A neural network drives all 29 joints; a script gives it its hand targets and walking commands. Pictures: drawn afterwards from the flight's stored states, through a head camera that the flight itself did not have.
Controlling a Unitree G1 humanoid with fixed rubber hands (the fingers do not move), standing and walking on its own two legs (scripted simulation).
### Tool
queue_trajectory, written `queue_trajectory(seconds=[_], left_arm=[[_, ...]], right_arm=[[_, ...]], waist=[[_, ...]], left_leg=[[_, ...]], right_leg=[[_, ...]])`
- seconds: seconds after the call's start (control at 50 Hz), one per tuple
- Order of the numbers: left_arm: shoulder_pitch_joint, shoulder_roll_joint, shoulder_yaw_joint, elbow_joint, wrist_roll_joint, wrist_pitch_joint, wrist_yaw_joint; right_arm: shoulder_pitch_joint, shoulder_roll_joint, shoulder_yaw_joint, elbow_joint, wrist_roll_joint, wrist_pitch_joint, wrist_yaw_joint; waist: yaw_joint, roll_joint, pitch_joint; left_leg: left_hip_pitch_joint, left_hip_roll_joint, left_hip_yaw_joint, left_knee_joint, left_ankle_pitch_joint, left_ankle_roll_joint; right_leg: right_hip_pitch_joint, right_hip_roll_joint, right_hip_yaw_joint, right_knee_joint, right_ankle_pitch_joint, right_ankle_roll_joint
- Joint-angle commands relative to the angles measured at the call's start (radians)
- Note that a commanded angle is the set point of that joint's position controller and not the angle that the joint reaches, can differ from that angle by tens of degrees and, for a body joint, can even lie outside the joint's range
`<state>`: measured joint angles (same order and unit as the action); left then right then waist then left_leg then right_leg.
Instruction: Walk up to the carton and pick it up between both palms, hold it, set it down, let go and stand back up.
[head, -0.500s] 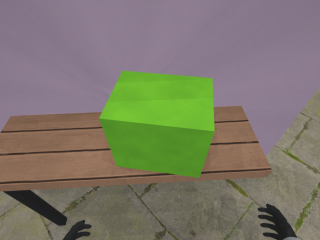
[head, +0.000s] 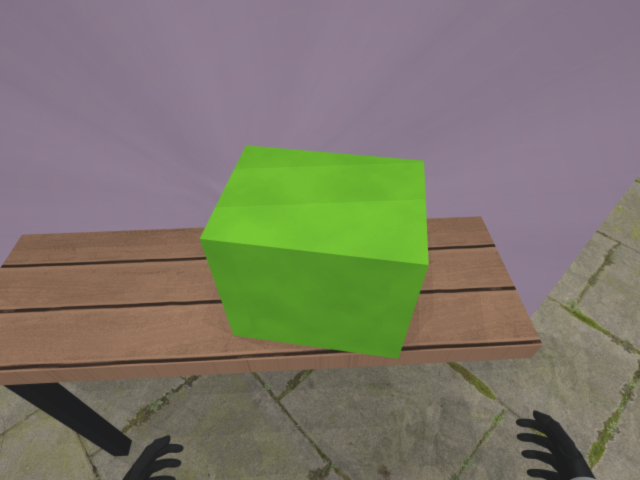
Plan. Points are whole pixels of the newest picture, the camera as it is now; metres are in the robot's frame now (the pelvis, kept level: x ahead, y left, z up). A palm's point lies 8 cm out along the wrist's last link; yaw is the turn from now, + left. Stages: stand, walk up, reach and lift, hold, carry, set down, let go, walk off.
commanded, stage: stand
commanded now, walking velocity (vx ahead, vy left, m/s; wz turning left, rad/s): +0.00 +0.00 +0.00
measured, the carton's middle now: (323, 253) +0.45 +0.01 +0.00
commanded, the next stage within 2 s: none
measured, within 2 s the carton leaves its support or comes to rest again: neither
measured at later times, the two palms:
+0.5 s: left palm out of the picture +0.13 +0.26 -0.09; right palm out of the picture +0.14 -0.29 -0.08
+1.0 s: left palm out of the picture +0.13 +0.26 -0.10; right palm out of the picture +0.13 -0.29 -0.07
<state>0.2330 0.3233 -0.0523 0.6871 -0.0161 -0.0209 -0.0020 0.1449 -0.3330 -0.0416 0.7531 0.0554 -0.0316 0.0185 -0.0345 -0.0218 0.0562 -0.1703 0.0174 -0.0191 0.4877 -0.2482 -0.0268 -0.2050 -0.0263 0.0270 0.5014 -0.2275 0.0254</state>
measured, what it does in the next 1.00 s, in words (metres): stands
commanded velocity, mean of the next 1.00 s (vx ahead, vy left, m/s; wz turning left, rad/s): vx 0.00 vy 0.00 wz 0.00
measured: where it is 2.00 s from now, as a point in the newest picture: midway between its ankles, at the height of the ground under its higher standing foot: outside the picture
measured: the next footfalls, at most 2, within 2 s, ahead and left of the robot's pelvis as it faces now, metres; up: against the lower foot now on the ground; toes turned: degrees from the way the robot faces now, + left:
none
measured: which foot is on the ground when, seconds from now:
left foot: down 0.00-1.00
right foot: down 0.00-1.00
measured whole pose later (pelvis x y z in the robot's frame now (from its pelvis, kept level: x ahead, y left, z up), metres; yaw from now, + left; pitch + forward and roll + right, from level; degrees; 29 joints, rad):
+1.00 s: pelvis +0.00 +0.00 +0.00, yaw +0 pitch -4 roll +0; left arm 0.23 0.33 -0.05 0.72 -0.02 -0.02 0.00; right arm 0.14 -0.33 -0.04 0.76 0.06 -0.03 0.02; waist -0.03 -0.03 0.07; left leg -0.17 0.02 -0.02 0.49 -0.25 -0.02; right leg -0.20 -0.03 0.03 0.49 -0.23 0.03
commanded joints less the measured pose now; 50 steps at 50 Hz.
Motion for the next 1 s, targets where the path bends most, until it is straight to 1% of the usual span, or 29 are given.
queue_trajectory(seconds=[0.0,0.08,0.1,0.2,0.24,0.26,0.32,0.36,0.38,0.4,0.42,0.44,0.46,0.5,0.52,0.56,0.6,0.68,0.7,0.74,0.76,0.8,0.82,0.86,0.88,0.9,0.92,0.96,0.98], left_arm=[[-0.057,0.25,0.115,0.02,0.037,-0.025,0.002],[-0.069,0.232,0.115,0.036,0.035,-0.02,0.004],[-0.038,0.259,0.124,0.03,0.029,-0.024,0.005],[-0.08,0.234,0.121,0.035,0.036,-0.031,-0.001],[-0.117,0.272,0.125,0.027,0.041,-0.032,0.005],[-0.076,0.264,0.124,0.029,0.041,-0.032,0.005],[-0.103,0.232,0.117,0.029,0.032,-0.028,0.0],[-0.048,0.246,0.114,0.027,0.03,-0.029,0.003],[-0.038,0.214,0.105,0.047,0.035,-0.031,-0.001],[-0.077,0.235,0.115,0.049,0.042,-0.029,0.001],[-0.07,0.227,0.108,0.046,0.04,-0.029,0.001],[-0.059,0.255,0.115,0.047,0.031,-0.025,0.006],[-0.09,0.222,0.107,0.034,0.03,-0.031,0.006],[-0.097,0.221,0.111,0.023,0.025,-0.032,-0.001],[-0.085,0.232,0.109,0.045,0.023,-0.028,-0.005],[-0.09,0.236,0.108,0.044,0.034,-0.023,-0.001],[-0.106,0.222,0.112,0.021,0.035,-0.034,-0.003],[-0.067,0.232,0.111,0.048,0.021,-0.03,-0.005],[-0.075,0.277,0.122,0.072,0.03,-0.021,0.006],[-0.096,0.258,0.118,0.045,0.04,-0.03,0.009],[-0.084,0.225,0.111,0.048,0.028,-0.031,0.001],[-0.072,0.244,0.105,0.05,0.029,-0.025,0.003],[-0.097,0.262,0.118,0.06,0.042,-0.03,0.0],[-0.07,0.238,0.113,0.062,0.036,-0.028,0.005],[-0.052,0.285,0.127,0.06,0.028,-0.021,0.009],[-0.066,0.242,0.117,0.064,0.029,-0.028,0.01],[-0.091,0.256,0.116,0.054,0.028,-0.029,0.002],[-0.067,0.261,0.113,0.052,0.028,-0.024,0.006],[-0.084,0.251,0.108,0.067,0.033,-0.025,0.004]], right_arm=[[0.024,-0.242,-0.034,0.049,-0.087,-0.017,0.0],[-0.016,-0.26,-0.041,0.045,-0.078,-0.014,-0.009],[0.009,-0.246,-0.041,0.049,-0.08,-0.016,-0.011],[-0.03,-0.23,-0.038,0.046,-0.073,-0.015,-0.011],[0.017,-0.22,-0.03,0.047,-0.077,-0.013,-0.009],[0.01,-0.234,-0.025,0.056,-0.087,-0.012,-0.011],[-0.01,-0.259,-0.037,0.047,-0.083,-0.01,-0.013],[-0.01,-0.251,-0.031,0.065,-0.085,-0.006,-0.01],[-0.046,-0.234,-0.034,0.032,-0.073,-0.019,-0.006],[0.0,-0.248,-0.036,0.051,-0.076,-0.019,-0.012],[0.001,-0.246,-0.038,0.061,-0.078,-0.018,-0.014],[-0.024,-0.226,-0.031,0.043,-0.076,-0.018,-0.008],[-0.045,-0.212,-0.022,0.032,-0.08,-0.017,-0.009],[-0.046,-0.264,-0.048,0.035,-0.075,-0.017,-0.011],[-0.061,-0.265,-0.042,0.03,-0.079,-0.017,-0.005],[-0.02,-0.244,-0.04,0.041,-0.08,-0.015,-0.012],[-0.022,-0.255,-0.037,0.045,-0.084,-0.025,-0.014],[-0.031,-0.256,-0.04,0.054,-0.079,-0.024,-0.011],[-0.016,-0.224,-0.031,0.049,-0.083,-0.018,-0.009],[0.02,-0.223,-0.032,0.059,-0.085,-0.012,-0.003],[-0.015,-0.241,-0.037,0.063,-0.087,-0.013,-0.013],[-0.025,-0.257,-0.034,0.05,-0.078,-0.014,-0.01],[0.006,-0.241,-0.037,0.048,-0.082,-0.019,-0.014],[-0.018,-0.227,-0.029,0.041,-0.093,-0.009,-0.014],[-0.002,-0.238,-0.031,0.057,-0.079,-0.014,-0.017],[-0.024,-0.23,-0.027,0.065,-0.077,-0.014,-0.014],[-0.012,-0.229,-0.025,0.053,-0.078,-0.011,-0.013],[-0.037,-0.229,-0.023,0.053,-0.082,-0.016,-0.014],[-0.018,-0.2,-0.012,0.049,-0.085,-0.011,-0.013]], waist=[[0.024,0.019,-0.041],[0.021,0.023,-0.032],[0.029,-0.044,-0.061],[0.034,-0.009,-0.053],[0.003,-0.034,-0.069],[0.039,-0.029,-0.067],[0.021,0.023,-0.041],[0.056,-0.004,-0.13],[0.04,-0.035,-0.07],[0.014,0.015,-0.07],[0.026,0.0,-0.085],[0.022,0.011,-0.054],[0.038,-0.055,-0.075],[0.05,-0.035,-0.094],[0.034,0.044,-0.066],[0.016,-0.005,-0.061],[0.042,-0.015,-0.049],[0.043,0.029,-0.075],[0.051,-0.037,-0.044],[0.002,0.038,-0.032],[0.037,-0.008,-0.031],[0.037,0.021,-0.064],[0.011,-0.022,-0.084],[0.03,0.013,-0.027],[0.029,-0.041,-0.056],[0.04,0.042,-0.034],[0.036,-0.026,-0.057],[0.037,0.018,-0.056],[0.027,-0.025,-0.047]], left_leg=[[-0.024,0.099,-0.045,-0.11,0.015,0.052],[-0.014,0.108,-0.055,-0.117,-0.026,0.056],[0.006,0.101,-0.038,-0.107,0.012,0.054],[-0.005,0.101,-0.042,-0.081,0.08,0.054],[-0.011,0.09,-0.032,-0.092,0.068,0.052],[-0.02,0.095,-0.03,-0.1,0.07,0.057],[-0.015,0.097,-0.031,-0.116,0.026,0.048],[0.022,0.112,-0.038,-0.109,0.072,0.061],[-0.008,0.108,-0.041,-0.101,0.073,0.058],[-0.008,0.097,-0.026,-0.121,0.059,0.047],[0.016,0.101,-0.026,-0.118,0.08,0.049],[-0.012,0.101,-0.044,-0.1,0.092,0.062],[-0.003,0.123,-0.057,-0.105,0.1,0.069],[-0.014,0.097,-0.055,-0.107,0.066,0.058],[-0.026,0.096,-0.061,-0.119,0.018,0.063],[0.02,0.104,-0.04,-0.11,0.027,0.053],[-0.025,0.111,-0.04,-0.106,0.028,0.059],[0.012,0.096,-0.027,-0.11,0.066,0.045],[-0.01,0.097,-0.037,-0.123,0.08,0.039],[-0.002,0.093,-0.024,-0.11,0.024,0.058],[-0.022,0.11,-0.054,-0.105,0.033,0.058],[0.001,0.107,-0.059,-0.106,0.033,0.059],[0.021,0.1,-0.032,-0.109,0.034,0.057],[-0.036,0.111,-0.037,-0.113,0.041,0.066],[-0.017,0.099,-0.047,-0.126,0.016,0.06],[-0.036,0.104,-0.039,-0.12,0.018,0.056],[-0.019,0.092,-0.021,-0.104,0.037,0.05],[-0.029,0.103,-0.052,-0.112,0.021,0.056],[0.009,0.108,-0.041,-0.134,0.024,0.045]], right_leg=[[-0.019,-0.081,0.067,-0.145,-0.007,-0.06],[-0.026,-0.083,0.103,-0.17,0.028,-0.07],[-0.019,-0.085,0.099,-0.163,0.002,-0.065],[-0.005,-0.081,0.083,-0.155,0.079,-0.062],[-0.001,-0.08,0.102,-0.161,0.034,-0.073],[0.009,-0.078,0.088,-0.151,0.041,-0.061],[-0.011,-0.085,0.106,-0.158,0.059,-0.077],[0.031,-0.077,0.083,-0.141,0.074,-0.068],[-0.002,-0.084,0.069,-0.152,0.111,-0.067],[0.016,-0.091,0.085,-0.162,0.126,-0.068],[0.019,-0.081,0.07,-0.135,0.128,-0.065],[-0.003,-0.085,0.076,-0.133,0.125,-0.067],[-0.003,-0.092,0.062,-0.143,0.101,-0.069],[0.016,-0.096,0.065,-0.129,0.057,-0.072],[0.001,-0.093,0.095,-0.152,0.021,-0.071],[-0.029,-0.1,0.101,-0.175,0.014,-0.081],[-0.006,-0.097,0.097,-0.164,0.061,-0.076],[0.011,-0.097,0.103,-0.151,0.108,-0.072],[-0.015,-0.093,0.081,-0.16,0.028,-0.071],[-0.02,-0.083,0.108,-0.169,-0.004,-0.07],[-0.018,-0.095,0.086,-0.177,0.029,-0.06],[0.0,-0.087,0.094,-0.174,0.049,-0.072],[-0.006,-0.097,0.106,-0.179,0.034,-0.065],[0.017,-0.095,0.087,-0.161,0.096,-0.068],[-0.015,-0.089,0.095,-0.153,0.034,-0.066],[-0.008,-0.095,0.119,-0.167,0.019,-0.07],[-0.006,-0.092,0.096,-0.17,0.026,-0.063],[-0.011,-0.084,0.09,-0.157,0.016,-0.062],[-0.024,-0.08,0.091,-0.16,-0.028,-0.062]])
